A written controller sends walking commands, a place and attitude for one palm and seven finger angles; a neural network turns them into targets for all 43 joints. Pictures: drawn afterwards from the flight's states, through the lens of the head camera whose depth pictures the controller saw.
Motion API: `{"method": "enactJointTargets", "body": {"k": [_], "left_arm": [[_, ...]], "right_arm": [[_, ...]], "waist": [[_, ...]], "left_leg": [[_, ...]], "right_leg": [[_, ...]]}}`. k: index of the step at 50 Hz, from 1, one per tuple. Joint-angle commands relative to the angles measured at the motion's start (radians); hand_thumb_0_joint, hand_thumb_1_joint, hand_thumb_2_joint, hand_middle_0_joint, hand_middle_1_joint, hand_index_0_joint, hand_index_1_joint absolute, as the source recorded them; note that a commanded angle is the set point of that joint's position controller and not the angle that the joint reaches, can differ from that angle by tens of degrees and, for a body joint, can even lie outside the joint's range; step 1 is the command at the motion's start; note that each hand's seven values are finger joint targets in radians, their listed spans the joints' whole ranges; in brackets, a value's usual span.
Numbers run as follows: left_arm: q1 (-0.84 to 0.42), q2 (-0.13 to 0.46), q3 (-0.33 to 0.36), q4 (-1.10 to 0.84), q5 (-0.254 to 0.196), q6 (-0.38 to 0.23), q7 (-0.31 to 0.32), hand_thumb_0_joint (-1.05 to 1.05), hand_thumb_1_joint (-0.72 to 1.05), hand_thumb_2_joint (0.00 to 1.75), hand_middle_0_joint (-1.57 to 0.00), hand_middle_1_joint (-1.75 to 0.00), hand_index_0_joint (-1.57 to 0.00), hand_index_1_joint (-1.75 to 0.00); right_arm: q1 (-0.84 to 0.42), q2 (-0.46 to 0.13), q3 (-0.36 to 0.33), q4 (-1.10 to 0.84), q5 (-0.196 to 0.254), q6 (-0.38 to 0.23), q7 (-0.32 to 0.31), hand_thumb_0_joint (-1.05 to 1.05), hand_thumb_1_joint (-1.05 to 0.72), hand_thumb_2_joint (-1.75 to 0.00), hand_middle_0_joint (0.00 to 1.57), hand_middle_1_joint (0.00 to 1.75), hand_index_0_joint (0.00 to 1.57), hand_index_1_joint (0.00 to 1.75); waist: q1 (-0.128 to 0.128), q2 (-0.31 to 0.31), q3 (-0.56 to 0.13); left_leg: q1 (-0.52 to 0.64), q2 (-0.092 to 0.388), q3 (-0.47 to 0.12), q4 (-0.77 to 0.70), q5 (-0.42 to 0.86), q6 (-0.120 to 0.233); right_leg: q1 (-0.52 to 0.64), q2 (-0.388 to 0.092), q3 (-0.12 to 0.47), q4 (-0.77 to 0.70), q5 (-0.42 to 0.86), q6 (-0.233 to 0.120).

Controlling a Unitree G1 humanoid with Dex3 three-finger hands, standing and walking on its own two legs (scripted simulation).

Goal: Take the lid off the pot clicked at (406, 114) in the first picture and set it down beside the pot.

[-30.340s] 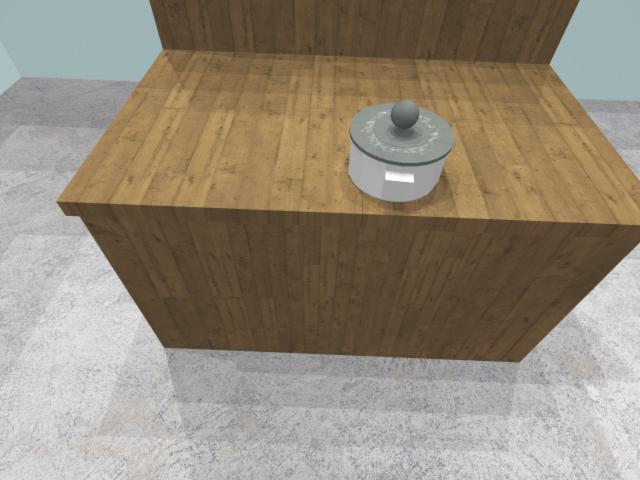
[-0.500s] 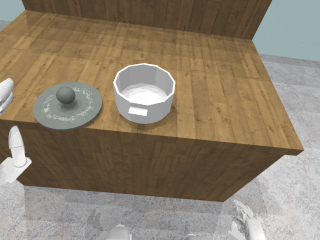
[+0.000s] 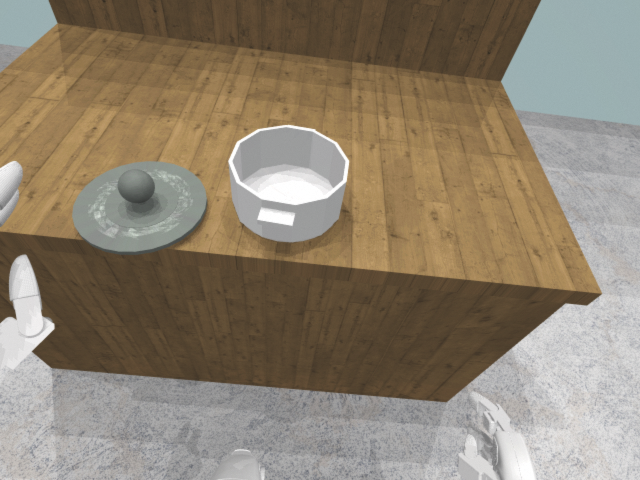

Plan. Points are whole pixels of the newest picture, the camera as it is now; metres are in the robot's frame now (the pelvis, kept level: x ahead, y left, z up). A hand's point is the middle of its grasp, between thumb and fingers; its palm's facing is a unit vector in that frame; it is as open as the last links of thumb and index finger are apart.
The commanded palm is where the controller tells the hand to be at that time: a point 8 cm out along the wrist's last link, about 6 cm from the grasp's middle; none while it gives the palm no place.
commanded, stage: step back with the hand held close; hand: left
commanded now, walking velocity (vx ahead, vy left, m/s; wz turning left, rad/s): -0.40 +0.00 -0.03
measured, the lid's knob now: (136, 186) +0.51 +0.32 +0.02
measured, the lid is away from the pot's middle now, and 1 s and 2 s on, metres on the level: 0.24 0.24 0.24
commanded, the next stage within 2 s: stop stepping back and stand still in 0.36 s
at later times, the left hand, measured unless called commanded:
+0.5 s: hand (20, 441) +0.12 +0.22 +0.18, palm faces +0.22 -0.84 -0.49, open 7.4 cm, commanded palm +0.05 +0.28 +0.20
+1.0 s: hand out of the picture +0.03 +0.26 +0.18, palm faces +0.32 -0.84 -0.44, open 7.4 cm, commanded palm -0.03 +0.31 +0.20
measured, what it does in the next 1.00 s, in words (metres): walks backwards: right foot, then left foot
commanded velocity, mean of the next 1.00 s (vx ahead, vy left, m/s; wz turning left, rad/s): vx -0.06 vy -0.01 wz -0.01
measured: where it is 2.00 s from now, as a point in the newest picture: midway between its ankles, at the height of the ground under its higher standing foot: outside the picture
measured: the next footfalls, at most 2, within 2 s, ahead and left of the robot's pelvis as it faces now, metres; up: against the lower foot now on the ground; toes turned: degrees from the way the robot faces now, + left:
right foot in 0.02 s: +0.06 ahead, -0.15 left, +0.00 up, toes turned -1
left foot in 0.24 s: +0.03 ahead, +0.13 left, +0.00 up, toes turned +3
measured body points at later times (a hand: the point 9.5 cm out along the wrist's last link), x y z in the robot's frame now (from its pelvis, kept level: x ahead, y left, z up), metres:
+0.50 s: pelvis -0.09 +0.01 +0.01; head -0.06 +0.03 +0.45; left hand +0.11 +0.27 +0.20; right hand +0.08 -0.22 -0.07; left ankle -0.01 +0.13 -0.71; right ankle -0.09 -0.13 -0.72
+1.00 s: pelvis -0.17 +0.03 +0.00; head -0.18 +0.06 +0.45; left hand +0.00 +0.30 +0.20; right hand -0.04 -0.20 -0.08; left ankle -0.14 +0.11 -0.71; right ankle -0.19 -0.08 -0.72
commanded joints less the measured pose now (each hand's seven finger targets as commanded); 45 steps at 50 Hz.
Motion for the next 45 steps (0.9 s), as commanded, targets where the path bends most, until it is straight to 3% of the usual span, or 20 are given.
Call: {"method": "enactJointTargets", "body": {"k": [1, 3, 4, 9, 11, 12, 15, 21, 22, 23, 24, 25, 26, 28, 33, 35, 38, 40, 43, 45], "left_arm": [[-0.048, 0.124, 0.056, -0.233, -0.007, -0.061, -0.005, 0.00, 0.90, 0.90, -0.20, -0.30, -0.20, -0.30], [-0.079, 0.157, 0.051, -0.215, -0.020, -0.039, -0.004, 0.00, 0.90, 0.90, -0.20, -0.30, -0.20, -0.30], [-0.033, 0.148, 0.053, -0.180, -0.021, -0.013, 0.002, 0.00, 0.90, 0.90, -0.20, -0.30, -0.20, -0.30], [0.027, 0.114, 0.063, -0.177, -0.024, -0.028, 0.009, 0.00, 0.90, 0.90, -0.20, -0.30, -0.20, -0.30], [0.012, 0.127, 0.076, -0.240, -0.022, -0.054, 0.003, 0.00, 0.90, 0.90, -0.20, -0.30, -0.20, -0.30], [0.010, 0.135, 0.070, -0.260, -0.029, -0.065, -0.006, 0.00, 0.90, 0.90, -0.20, -0.30, -0.20, -0.30], [0.040, 0.136, 0.103, -0.279, -0.037, -0.036, -0.002, 0.00, 0.90, 0.90, -0.20, -0.30, -0.20, -0.30], [0.062, 0.121, 0.074, -0.283, -0.028, 0.010, 0.000, 0.00, 0.90, 0.90, -0.20, -0.30, -0.20, -0.30], [0.059, 0.130, 0.083, -0.253, -0.029, 0.009, -0.001, 0.00, 0.90, 0.90, -0.20, -0.30, -0.20, -0.30], [-0.117, -0.121, -0.346, 0.658, 0.061, 0.209, -0.124, 0.00, 0.90, 0.90, -0.20, -0.30, -0.20, -0.30], [-0.230, 0.202, 0.057, -0.426, -0.030, 0.033, -0.050, 0.00, 0.90, 0.90, -0.20, -0.30, -0.20, -0.30], [-0.037, 0.322, 0.202, -0.233, -0.025, -0.009, -0.013, 0.00, 0.90, 0.90, -0.20, -0.30, -0.20, -0.30], [0.128, 0.202, 0.123, -0.134, -0.041, 0.022, -0.014, 0.00, 0.90, 0.90, -0.20, -0.30, -0.20, -0.30], [0.092, 0.213, 0.130, -0.264, -0.033, 0.037, 0.006, 0.00, 0.90, 0.90, -0.20, -0.30, -0.20, -0.30], [0.039, 0.163, 0.088, -0.214, -0.020, 0.031, 0.048, 0.00, 0.90, 0.90, -0.20, -0.30, -0.20, -0.30], [0.010, 0.146, 0.078, -0.218, -0.016, -0.001, 0.043, 0.00, 0.90, 0.90, -0.20, -0.30, -0.20, -0.30], [-0.088, 0.179, 0.097, -0.186, 0.007, -0.010, 0.025, 0.00, 0.90, 0.90, -0.20, -0.30, -0.20, -0.30], [0.030, 0.139, 0.069, -0.106, 0.001, -0.002, 0.021, 0.00, 0.90, 0.90, -0.20, -0.30, -0.20, -0.30], [0.017, 0.125, 0.020, -0.148, 0.014, 0.015, 0.013, 0.00, 0.90, 0.90, -0.20, -0.30, -0.20, -0.30], [-0.025, 0.135, 0.024, -0.131, 0.017, 0.022, 0.003, 0.00, 0.90, 0.90, -0.20, -0.30, -0.20, -0.30]], "right_arm": [[-0.054, -0.153, -0.037, -0.101, -0.006, -0.063, 0.007, 0.00, -0.90, -0.90, 0.20, 0.30, 0.20, 0.30], [-0.036, -0.142, -0.064, -0.112, 0.012, -0.048, 0.001, 0.00, -0.90, -0.90, 0.20, 0.30, 0.20, 0.30], [-0.057, -0.132, -0.071, -0.099, 0.000, -0.022, 0.001, 0.00, -0.90, -0.90, 0.20, 0.30, 0.20, 0.30], [-0.099, -0.104, -0.006, -0.135, -0.005, 0.033, -0.025, 0.00, -0.90, -0.90, 0.20, 0.30, 0.20, 0.30], [-0.102, -0.156, -0.046, -0.167, -0.004, 0.020, -0.023, 0.00, -0.90, -0.90, 0.20, 0.30, 0.20, 0.30], [-0.081, -0.170, -0.060, -0.155, 0.003, -0.002, -0.007, 0.00, -0.90, -0.90, 0.20, 0.30, 0.20, 0.30], [-0.074, -0.158, -0.065, -0.110, -0.017, -0.034, 0.008, 0.00, -0.90, -0.90, 0.20, 0.30, 0.20, 0.30], [-0.078, -0.159, -0.054, -0.133, 0.000, -0.026, 0.030, 0.00, -0.90, -0.90, 0.20, 0.30, 0.20, 0.30], [-0.090, -0.157, -0.048, -0.138, 0.000, -0.026, 0.026, 0.00, -0.90, -0.90, 0.20, 0.30, 0.20, 0.30], [-0.057, -0.281, -0.104, 0.106, -0.043, 0.005, 0.050, 0.00, -0.90, -0.90, 0.20, 0.30, 0.20, 0.30], [-0.100, -0.108, -0.075, -0.209, 0.054, 0.003, 0.038, 0.00, -0.90, -0.90, 0.20, 0.30, 0.20, 0.30], [-0.063, -0.121, -0.049, -0.177, 0.028, -0.001, -0.003, 0.00, -0.90, -0.90, 0.20, 0.30, 0.20, 0.30], [-0.035, -0.131, -0.069, -0.160, 0.035, 0.020, 0.000, 0.00, -0.90, -0.90, 0.20, 0.30, 0.20, 0.30], [-0.107, -0.134, -0.048, -0.194, 0.029, 0.057, 0.003, 0.00, -0.90, -0.90, 0.20, 0.30, 0.20, 0.30], [-0.066, -0.169, -0.031, -0.181, 0.013, 0.048, -0.028, 0.00, -0.90, -0.90, 0.20, 0.30, 0.20, 0.30], [-0.061, -0.194, -0.040, -0.192, 0.011, 0.004, -0.030, 0.00, -0.90, -0.90, 0.20, 0.30, 0.20, 0.30], [-0.064, -0.152, -0.041, -0.149, -0.004, -0.003, 0.004, 0.00, -0.90, -0.90, 0.20, 0.30, 0.20, 0.30], [-0.046, -0.153, -0.035, -0.119, 0.009, 0.005, 0.024, 0.00, -0.90, -0.90, 0.20, 0.30, 0.20, 0.30], [-0.043, -0.168, -0.022, -0.132, 0.007, 0.017, 0.024, 0.00, -0.90, -0.90, 0.20, 0.30, 0.20, 0.30], [-0.037, -0.176, -0.024, -0.134, 0.006, 0.025, 0.014, 0.00, -0.90, -0.90, 0.20, 0.30, 0.20, 0.30]], "waist": [[0.007, 0.119, -0.162], [-0.009, -0.259, -0.171], [-0.005, -0.227, -0.156], [-0.034, -0.090, -0.144], [-0.020, 0.243, -0.148], [-0.015, 0.253, -0.184], [-0.015, 0.297, -0.244], [-0.002, 0.281, -0.204], [0.004, 0.241, -0.184], [-0.052, 0.086, -0.152], [0.004, -0.083, -0.212], [-0.032, -0.284, -0.134], [-0.011, -0.348, -0.184], [-0.020, -0.122, -0.173], [-0.037, -0.034, -0.055], [-0.016, 0.318, -0.028], [-0.025, 0.308, -0.019], [-0.003, 0.129, -0.037], [-0.020, 0.210, -0.075], [-0.023, 0.109, -0.103]], "left_leg": [[0.183, 0.075, -0.055, -0.081, 0.003, 0.064], [0.147, -0.115, 0.063, 0.222, -0.289, -0.004], [0.154, -0.102, 0.022, 0.382, -0.292, 0.005], [0.159, -0.054, 0.053, -0.228, -0.076, 0.020], [0.234, 0.227, -0.203, -0.359, 0.387, 0.135], [0.301, 0.287, -0.202, -0.357, 0.476, 0.169], [0.391, 0.256, -0.118, -0.247, 0.751, 0.177], [0.266, 0.203, -0.086, -0.207, 0.320, 0.111], [0.193, 0.192, -0.098, -0.182, 0.187, 0.101], [0.140, 0.082, -0.043, 0.060, 0.325, 0.038], [0.287, 0.032, 0.038, 0.070, -0.205, 0.024], [0.102, -0.065, 0.090, 0.197, -0.374, 0.023], [0.123, -0.110, 0.051, 0.402, -0.320, 0.016], [0.143, -0.085, 0.004, 0.533, -0.273, 0.020], [0.254, -0.037, 0.017, -0.150, -0.212, 0.059], [0.204, 0.122, -0.188, -0.462, -0.168, 0.140], [-0.060, 0.176, -0.356, -0.477, -0.259, 0.223], [0.019, 0.140, -0.229, -0.377, -0.194, 0.204], [0.064, 0.096, -0.152, -0.294, -0.316, 0.149], [0.023, 0.032, -0.093, -0.170, -0.363, 0.129]], "right_leg": [[0.111, -0.097, 0.050, -0.380, 0.308, -0.029], [-0.025, -0.381, 0.369, -0.490, 0.287, -0.184], [-0.056, -0.429, 0.360, -0.488, 0.347, -0.231], [0.150, -0.259, 0.107, -0.177, 0.685, -0.081], [-0.005, -0.061, 0.009, 0.059, 0.144, 0.010], [-0.087, -0.006, 0.058, 0.219, -0.129, 0.001], [-0.150, 0.003, 0.081, 0.278, -0.166, 0.010], [0.075, -0.031, 0.004, -0.118, 0.101, -0.005], [0.138, -0.040, -0.006, -0.187, 0.180, -0.003], [0.097, -0.148, 0.047, -0.321, 0.422, 0.021], [0.098, -0.168, 0.019, -0.390, 0.379, -0.025], [0.038, -0.292, 0.126, -0.438, 0.255, -0.107], [0.013, -0.378, 0.269, -0.447, 0.242, -0.186], [-0.100, -0.389, 0.314, -0.388, 0.189, -0.223], [-0.128, -0.217, 0.081, -0.205, -0.013, -0.083], [-0.128, 0.016, -0.025, 0.166, -0.092, -0.015], [-0.072, 0.002, 0.109, 0.553, -0.037, -0.004], [-0.044, -0.021, 0.080, 0.296, -0.044, -0.017], [0.134, 0.001, -0.043, -0.107, -0.014, -0.027], [0.248, -0.007, -0.052, -0.255, 0.081, -0.049]]}}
